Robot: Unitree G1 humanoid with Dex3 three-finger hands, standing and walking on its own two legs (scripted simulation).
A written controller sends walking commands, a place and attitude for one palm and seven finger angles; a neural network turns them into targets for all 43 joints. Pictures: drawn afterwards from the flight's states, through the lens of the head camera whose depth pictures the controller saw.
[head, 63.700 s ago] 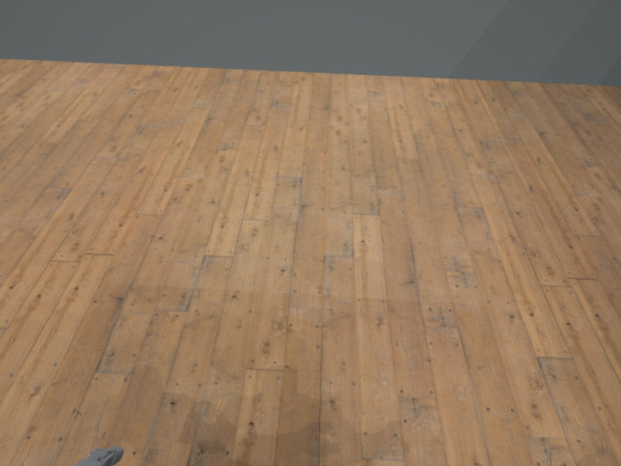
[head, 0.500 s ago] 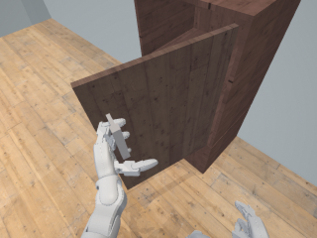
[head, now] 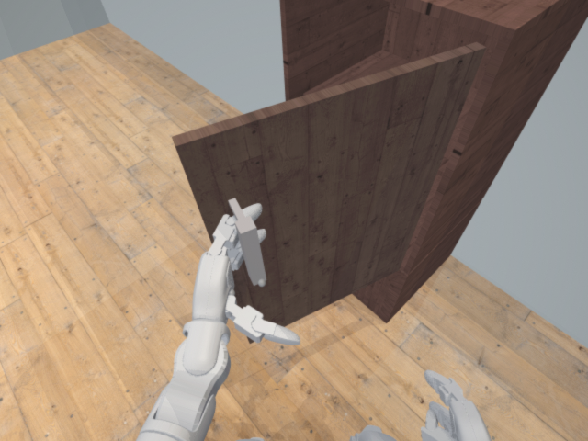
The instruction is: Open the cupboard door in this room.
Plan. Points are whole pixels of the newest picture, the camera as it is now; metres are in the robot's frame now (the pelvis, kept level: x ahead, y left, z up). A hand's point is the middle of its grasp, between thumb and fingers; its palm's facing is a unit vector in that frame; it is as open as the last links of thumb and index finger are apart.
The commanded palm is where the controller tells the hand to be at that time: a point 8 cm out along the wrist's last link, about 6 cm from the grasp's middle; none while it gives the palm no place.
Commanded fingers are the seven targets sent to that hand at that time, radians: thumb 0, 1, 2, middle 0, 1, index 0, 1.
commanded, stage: slide the hand sideways off the handle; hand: left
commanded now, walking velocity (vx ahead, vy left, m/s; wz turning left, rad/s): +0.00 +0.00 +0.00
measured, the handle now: (246, 243) +0.36 +0.10 +0.07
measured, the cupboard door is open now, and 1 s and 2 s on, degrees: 73 75 75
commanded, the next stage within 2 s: draw the hand back to the body in 1.08 s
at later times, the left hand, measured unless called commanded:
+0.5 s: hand (247, 305) +0.27 +0.09 +0.06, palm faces -0.19 -0.98 -0.02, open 16.1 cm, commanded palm +0.25 +0.15 +0.06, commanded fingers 0.00 -0.50 0.30 -0.15 -0.30 -0.15 -0.30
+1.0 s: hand (201, 333) +0.23 +0.13 +0.06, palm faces -0.12 -0.99 -0.06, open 16.3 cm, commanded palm +0.21 +0.20 +0.06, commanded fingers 0.00 -0.50 0.30 -0.15 -0.30 -0.15 -0.30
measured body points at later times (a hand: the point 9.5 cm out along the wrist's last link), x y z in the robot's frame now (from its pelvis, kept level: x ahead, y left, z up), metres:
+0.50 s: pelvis +0.02 +0.02 +0.00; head +0.07 +0.01 +0.44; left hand +0.28 +0.14 +0.06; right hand +0.20 -0.20 -0.08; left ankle -0.01 +0.11 -0.69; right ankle +0.06 -0.10 -0.69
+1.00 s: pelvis +0.03 +0.00 -0.01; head +0.08 -0.01 +0.43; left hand +0.23 +0.19 +0.07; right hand +0.21 -0.23 -0.09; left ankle -0.01 +0.11 -0.69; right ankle +0.06 -0.10 -0.69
